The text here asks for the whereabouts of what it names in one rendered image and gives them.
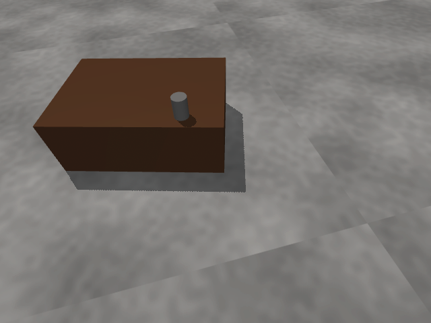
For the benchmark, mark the can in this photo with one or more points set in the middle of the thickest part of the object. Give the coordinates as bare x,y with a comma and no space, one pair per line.
180,106

